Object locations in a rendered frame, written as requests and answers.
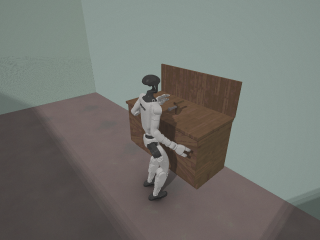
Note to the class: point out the robot right forearm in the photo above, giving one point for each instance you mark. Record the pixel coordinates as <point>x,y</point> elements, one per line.
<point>164,140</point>

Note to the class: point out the right robot upper arm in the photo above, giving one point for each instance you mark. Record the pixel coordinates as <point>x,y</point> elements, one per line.
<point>156,111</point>

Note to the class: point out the robot right shin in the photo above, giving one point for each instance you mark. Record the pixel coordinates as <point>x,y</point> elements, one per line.
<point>159,182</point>

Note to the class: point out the tap lever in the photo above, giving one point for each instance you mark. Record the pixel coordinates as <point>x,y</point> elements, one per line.
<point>171,108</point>

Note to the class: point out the counter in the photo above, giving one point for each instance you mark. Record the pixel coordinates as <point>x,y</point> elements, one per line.
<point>206,107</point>

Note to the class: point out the left robot upper arm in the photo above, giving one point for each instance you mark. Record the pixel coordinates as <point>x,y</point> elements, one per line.
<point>135,110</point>

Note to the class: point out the robot left thigh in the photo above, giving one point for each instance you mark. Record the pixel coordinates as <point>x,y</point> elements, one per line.
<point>154,160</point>

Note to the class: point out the left robot hand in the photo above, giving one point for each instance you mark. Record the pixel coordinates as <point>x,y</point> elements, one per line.
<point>161,99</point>

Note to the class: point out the right robot hand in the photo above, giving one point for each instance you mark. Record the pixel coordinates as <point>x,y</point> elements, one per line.
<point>180,149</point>

